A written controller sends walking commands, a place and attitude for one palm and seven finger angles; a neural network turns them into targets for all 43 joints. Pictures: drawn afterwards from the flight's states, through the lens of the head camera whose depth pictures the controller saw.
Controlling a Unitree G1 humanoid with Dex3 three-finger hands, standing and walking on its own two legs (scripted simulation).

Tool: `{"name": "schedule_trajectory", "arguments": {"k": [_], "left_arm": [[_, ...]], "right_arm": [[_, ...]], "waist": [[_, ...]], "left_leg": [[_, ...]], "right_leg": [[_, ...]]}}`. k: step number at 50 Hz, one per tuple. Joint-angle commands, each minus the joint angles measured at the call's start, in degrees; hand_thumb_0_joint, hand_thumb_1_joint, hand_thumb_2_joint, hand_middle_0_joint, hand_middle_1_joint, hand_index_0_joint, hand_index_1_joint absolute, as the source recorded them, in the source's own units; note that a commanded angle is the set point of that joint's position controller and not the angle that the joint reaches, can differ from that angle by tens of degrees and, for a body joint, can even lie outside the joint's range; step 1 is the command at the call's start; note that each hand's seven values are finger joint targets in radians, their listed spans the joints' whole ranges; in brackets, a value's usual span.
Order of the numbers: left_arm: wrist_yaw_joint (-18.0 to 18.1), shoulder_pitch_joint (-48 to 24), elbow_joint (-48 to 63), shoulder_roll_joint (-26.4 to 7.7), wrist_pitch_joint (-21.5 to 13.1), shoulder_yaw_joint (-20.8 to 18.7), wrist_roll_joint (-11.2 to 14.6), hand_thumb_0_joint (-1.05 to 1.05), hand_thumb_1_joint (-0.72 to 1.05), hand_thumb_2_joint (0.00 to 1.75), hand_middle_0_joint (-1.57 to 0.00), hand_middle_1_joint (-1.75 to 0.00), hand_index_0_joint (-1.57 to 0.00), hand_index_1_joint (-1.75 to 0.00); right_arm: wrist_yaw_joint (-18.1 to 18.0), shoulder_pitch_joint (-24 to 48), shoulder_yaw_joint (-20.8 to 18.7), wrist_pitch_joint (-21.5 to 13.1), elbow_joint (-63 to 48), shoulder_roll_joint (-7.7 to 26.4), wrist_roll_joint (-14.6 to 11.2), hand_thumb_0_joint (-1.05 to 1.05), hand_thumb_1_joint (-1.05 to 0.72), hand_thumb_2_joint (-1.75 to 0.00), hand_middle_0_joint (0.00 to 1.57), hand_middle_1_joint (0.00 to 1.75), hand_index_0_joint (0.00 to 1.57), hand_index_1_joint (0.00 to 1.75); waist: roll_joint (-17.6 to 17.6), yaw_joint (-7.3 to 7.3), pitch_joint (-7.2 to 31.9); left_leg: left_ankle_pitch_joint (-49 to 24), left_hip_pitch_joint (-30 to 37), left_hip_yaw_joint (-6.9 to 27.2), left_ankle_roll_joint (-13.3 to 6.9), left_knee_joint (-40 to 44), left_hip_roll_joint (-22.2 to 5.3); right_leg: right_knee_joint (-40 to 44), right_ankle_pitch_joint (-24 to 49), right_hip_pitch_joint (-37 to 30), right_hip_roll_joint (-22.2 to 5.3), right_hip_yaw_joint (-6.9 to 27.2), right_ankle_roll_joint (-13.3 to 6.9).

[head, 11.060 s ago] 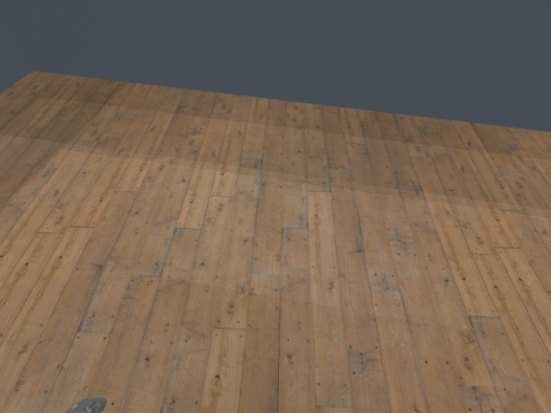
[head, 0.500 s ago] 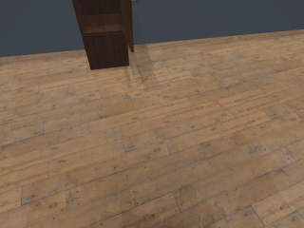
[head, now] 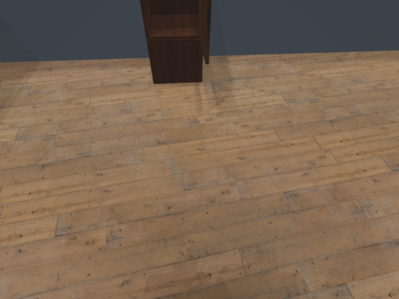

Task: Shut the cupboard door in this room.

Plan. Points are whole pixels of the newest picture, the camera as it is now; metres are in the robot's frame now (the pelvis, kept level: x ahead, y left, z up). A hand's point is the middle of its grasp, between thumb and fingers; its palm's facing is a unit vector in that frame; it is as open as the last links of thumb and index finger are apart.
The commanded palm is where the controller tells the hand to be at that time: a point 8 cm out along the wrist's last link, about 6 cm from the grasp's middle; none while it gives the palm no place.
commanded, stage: turn or walk to find it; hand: left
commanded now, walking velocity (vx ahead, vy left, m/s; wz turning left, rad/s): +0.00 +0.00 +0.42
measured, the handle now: out of the picture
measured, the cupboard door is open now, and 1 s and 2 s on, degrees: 93 93 93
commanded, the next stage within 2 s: stand and wait in 0.16 s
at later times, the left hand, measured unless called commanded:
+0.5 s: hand out of the picture +0.01 +0.20 -0.17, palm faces +0.10 -0.96 -0.26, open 7.4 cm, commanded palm none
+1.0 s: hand out of the picture -0.05 +0.18 -0.18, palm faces +0.19 -0.96 -0.20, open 7.3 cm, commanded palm none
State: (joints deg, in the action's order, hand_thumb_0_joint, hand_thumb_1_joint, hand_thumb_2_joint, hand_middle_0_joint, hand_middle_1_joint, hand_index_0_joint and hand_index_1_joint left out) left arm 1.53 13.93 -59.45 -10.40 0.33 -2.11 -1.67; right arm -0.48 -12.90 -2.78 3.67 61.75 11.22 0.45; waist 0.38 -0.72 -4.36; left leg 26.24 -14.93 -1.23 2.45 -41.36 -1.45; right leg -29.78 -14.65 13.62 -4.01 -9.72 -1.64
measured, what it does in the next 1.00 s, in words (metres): steps on the spot: left foot, then right foot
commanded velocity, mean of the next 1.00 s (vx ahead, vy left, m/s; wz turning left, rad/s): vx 0.00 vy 0.00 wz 0.14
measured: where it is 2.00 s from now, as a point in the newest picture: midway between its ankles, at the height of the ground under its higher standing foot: outside the picture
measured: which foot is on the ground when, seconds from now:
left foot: up 0.00-0.04, down 0.06-1.00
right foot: down 0.00-0.06, up 0.08-0.44, down 0.46-1.00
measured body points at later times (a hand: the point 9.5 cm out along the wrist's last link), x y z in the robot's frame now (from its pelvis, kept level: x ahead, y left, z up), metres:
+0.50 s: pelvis -0.03 +0.00 +0.00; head -0.02 -0.02 +0.45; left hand +0.00 +0.25 -0.15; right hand +0.05 -0.22 -0.16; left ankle -0.03 +0.13 -0.74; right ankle -0.03 -0.11 -0.74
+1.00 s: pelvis -0.04 +0.00 -0.01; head -0.03 +0.00 +0.44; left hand -0.05 +0.23 -0.17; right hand -0.03 -0.23 -0.16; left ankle -0.04 +0.13 -0.74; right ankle -0.03 -0.11 -0.74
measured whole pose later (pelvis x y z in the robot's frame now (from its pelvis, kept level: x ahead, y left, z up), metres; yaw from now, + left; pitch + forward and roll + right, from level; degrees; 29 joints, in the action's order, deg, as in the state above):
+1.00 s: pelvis -0.04 +0.00 -0.01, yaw +8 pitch -2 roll +0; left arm 1.7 13.3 -63.3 -9.6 1.9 -2.0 -0.7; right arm -1.4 -17.2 -1.6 1.6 64.2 8.8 1.1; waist 0.9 0.3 -3.3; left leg 15.7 -14.8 3.0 1.2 -32.6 0.2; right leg -33.2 -18.5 12.5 -2.8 -6.6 -0.2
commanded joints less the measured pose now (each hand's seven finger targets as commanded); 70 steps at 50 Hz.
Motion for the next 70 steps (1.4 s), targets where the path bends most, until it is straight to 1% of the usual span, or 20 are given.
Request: {"name": "schedule_trajectory", "arguments": {"k": [1,2,3,4,5,9,15,20,22,23,25,26,30,34,44,47,50,58,67,70], "left_arm": [[0.5,1.3,2.2,-11.0,-0.1,-2.8,0.9,0.0,0.9,0.9,-0.2,-0.3,-0.2,-0.3],[0.4,0.8,2.7,-9.4,0.3,-2.6,1.2,0.0,0.9,0.9,-0.2,-0.3,-0.2,-0.3],[0.0,0.9,4.5,-6.3,0.8,-2.2,1.4,0.0,0.9,0.9,-0.2,-0.3,-0.2,-0.3],[0.1,-3.5,5.8,-5.6,1.5,-1.5,1.0,0.0,0.9,0.9,-0.2,-0.3,-0.2,-0.3],[0.2,-5.6,5.7,-6.6,2.1,-1.8,0.7,0.0,0.9,0.9,-0.2,-0.3,-0.2,-0.3],[-0.6,-1.8,3.5,-5.8,1.6,-1.7,0.6,0.0,0.9,0.9,-0.2,-0.3,-0.2,-0.3],[-0.3,-2.7,3.3,-4.3,1.4,-0.6,0.8,0.0,0.9,0.9,-0.2,-0.3,-0.2,-0.3],[0.1,0.7,1.1,-3.7,0.4,0.3,0.9,0.0,0.9,0.9,-0.2,-0.3,-0.2,-0.3],[0.4,4.2,-0.5,-5.4,-0.5,0.3,0.8,0.0,0.9,0.9,-0.2,-0.3,-0.2,-0.3],[0.6,3.7,-0.6,-7.5,-1.1,0.3,0.6,0.0,0.9,0.9,-0.2,-0.3,-0.2,-0.3],[0.4,0.8,0.3,-10.8,-1.5,-0.6,0.9,0.0,0.9,0.9,-0.2,-0.3,-0.2,-0.3],[0.3,0.8,0.4,-9.5,-1.5,-0.4,0.8,0.0,0.9,0.9,-0.2,-0.3,-0.2,-0.3],[0.3,-0.3,-0.7,-6.7,-1.6,0.3,1.4,0.0,0.9,0.9,-0.2,-0.3,-0.2,-0.3],[0.3,0.5,-2.1,-5.8,-0.9,0.4,1.6,0.0,0.9,0.9,-0.2,-0.3,-0.2,-0.3],[0.5,-1.0,0.2,-8.0,0.0,-2.0,0.9,0.0,0.9,0.9,-0.2,-0.3,-0.2,-0.3],[0.4,-2.2,0.1,-6.1,0.3,-1.5,1.1,0.0,0.9,0.9,-0.2,-0.3,-0.2,-0.3],[0.4,1.7,-1.2,-2.9,0.4,-0.3,1.4,0.0,0.9,0.9,-0.2,-0.3,-0.2,-0.3],[0.2,2.6,-3.1,-4.8,-0.6,0.3,1.2,0.0,0.9,0.9,-0.2,-0.3,-0.2,-0.3],[0.4,-1.1,1.4,-8.6,0.5,-2.1,0.7,0.0,0.9,0.9,-0.2,-0.3,-0.2,-0.3],[0.2,-3.1,3.6,-8.8,0.8,-2.7,0.6,0.0,0.9,0.9,-0.2,-0.3,-0.2,-0.3]], "right_arm": [[-0.1,-2.6,-0.6,-2.6,-3.1,3.3,-0.2,0.0,-0.9,-0.9,0.2,0.3,0.2,0.3],[0.1,-3.2,-0.9,-2.9,-3.2,5.3,0.0,0.0,-0.9,-0.9,0.2,0.3,0.2,0.3],[0.0,-3.4,-1.8,-3.1,-4.1,9.6,0.7,0.0,-0.9,-0.9,0.2,0.3,0.2,0.3],[-0.4,-3.5,-2.4,-2.8,-4.4,11.5,0.9,0.0,-0.9,-0.9,0.2,0.3,0.2,0.3],[-0.9,-2.6,-2.2,-2.8,-4.2,10.6,0.9,0.0,-0.9,-0.9,0.2,0.3,0.2,0.3],[-1.2,1.9,-1.4,-3.5,-5.8,9.3,0.6,0.0,-0.9,-0.9,0.2,0.3,0.2,0.3],[-1.4,-1.0,-1.4,-3.9,-4.5,8.1,0.7,0.0,-0.9,-0.9,0.2,0.3,0.2,0.3],[-1.2,-0.2,-1.3,-3.8,-3.6,7.5,0.6,0.0,-0.9,-0.9,0.2,0.3,0.2,0.3],[-0.9,-0.2,-0.9,-4.0,-3.2,5.7,-0.1,0.0,-0.9,-0.9,0.2,0.3,0.2,0.3],[-0.8,-0.9,-0.4,-4.0,-3.5,3.1,-0.4,0.0,-0.9,-0.9,0.2,0.3,0.2,0.3],[-0.7,-1.1,0.2,-3.0,-3.4,2.2,0.2,0.0,-0.9,-0.9,0.2,0.3,0.2,0.3],[-0.8,0.0,0.0,-2.7,-3.3,3.2,0.5,0.0,-0.9,-0.9,0.2,0.3,0.2,0.3],[-1.1,-5.2,0.8,-3.5,0.3,2.1,0.4,0.0,-0.9,-0.9,0.2,0.3,0.2,0.3],[-1.3,-4.8,1.1,-3.8,1.6,2.5,0.3,0.0,-0.9,-0.9,0.2,0.3,0.2,0.3],[-0.9,-6.2,-0.2,-2.6,-0.1,2.3,0.6,0.0,-0.9,-0.9,0.2,0.3,0.2,0.3],[-0.9,-7.5,0.1,-3.3,0.3,2.4,0.5,0.0,-0.9,-0.9,0.2,0.3,0.2,0.3],[-1.5,-4.7,0.1,-4.2,-0.5,5.1,0.3,0.0,-0.9,-0.9,0.2,0.3,0.2,0.3],[-1.3,-4.9,0.8,-4.0,-0.1,2.2,0.2,0.0,-0.9,-0.9,0.2,0.3,0.2,0.3],[-0.6,-3.8,-0.5,-2.5,-4.0,4.5,0.7,0.0,-0.9,-0.9,0.2,0.3,0.2,0.3],[-0.3,-4.5,-0.9,-2.5,-5.3,5.2,0.9,0.0,-0.9,-0.9,0.2,0.3,0.2,0.3]], "waist": [[6.5,0.86,7.0],[-0.2,1.54,6.4],[-13.3,1.55,4.8],[-18.9,3.61,2.4],[-15.6,3.25,-0.1],[-7.7,0.48,2.5],[-8.0,1.82,4.3],[-8.3,0.54,4.9],[-3.8,-0.69,5.4],[2.8,0.39,5.3],[15.1,0.67,2.4],[15.5,-0.06,-0.9],[5.0,1.89,2.0],[-0.9,0.78,-0.2],[4.4,1.07,0.9],[-2.4,1.59,0.7],[-9.9,-0.77,1.4],[1.3,0.38,-0.1],[2.8,0.92,0.2],[0.0,1.53,0.8]], "left_leg": [[-11.5,6.3,-1.8,-1.0,16.3,0.0],[-14.3,10.2,3.5,-2.4,20.8,-3.9],[-20.7,11.0,17.1,-7.3,23.9,-14.7],[-21.4,5.0,22.8,-12.1,29.1,-19.4],[-21.1,1.1,21.9,-12.8,29.3,-17.9],[-27.0,5.3,13.9,-11.3,25.7,-12.3],[-33.7,9.4,13.4,-12.1,24.3,-12.1],[-32.4,5.7,12.8,-10.2,21.7,-10.0],[-25.1,0.9,9.8,-6.1,17.0,-6.3],[-18.4,-1.7,6.3,-3.6,14.1,-3.1],[-6.3,-2.0,2.9,-1.5,12.5,0.9],[-4.4,-1.3,3.4,-1.8,9.9,0.2],[-18.9,4.6,3.5,-2.0,16.0,-1.8],[-22.4,4.4,4.4,-2.0,18.4,-3.3],[-13.1,-0.5,2.3,-1.6,7.6,-1.7],[-19.1,0.0,7.9,-3.0,14.9,-3.8],[-20.2,-3.6,17.8,-7.4,24.2,-9.1],[-16.8,-1.5,7.5,-3.0,19.0,-2.4],[-14.2,-5.1,5.4,-2.7,8.6,-1.6],[-14.6,-6.5,8.4,-3.5,10.3,-2.8]], "right_leg": [[3.5,16.4,-2.7,-13.4,9.4,-2.9],[-1.3,7.0,3.5,-10.0,6.1,0.1],[-10.1,-4.9,12.6,-3.7,1.4,3.8],[-19.8,-17.5,13.5,-1.5,2.7,4.8],[-25.1,-16.5,13.7,-2.0,7.0,4.6],[-29.6,-9.6,14.8,-1.4,8.0,5.3],[-20.1,-10.7,11.5,-0.5,8.0,5.7],[-2.7,-4.4,0.7,0.8,6.5,5.0],[9.3,6.0,-7.9,-1.6,9.0,4.4],[10.8,8.6,-9.0,-7.8,15.9,2.0],[14.6,5.0,-2.2,-13.4,21.8,-3.3],[16.5,2.3,1.8,-13.2,22.6,-4.7],[9.8,11.7,-0.4,-8.1,14.6,-2.6],[10.0,4.4,-0.3,-4.6,11.7,0.0],[10.7,-3.0,1.8,-11.8,13.4,-3.6],[4.1,-3.8,2.7,-5.6,8.0,-0.2],[-1.8,-2.2,-2.5,0.1,4.5,2.9],[10.2,-2.5,-2.2,-5.0,10.0,0.7],[9.6,-8.4,2.0,-11.1,10.1,-2.0],[4.6,-9.1,3.0,-9.6,7.2,-1.0]]}}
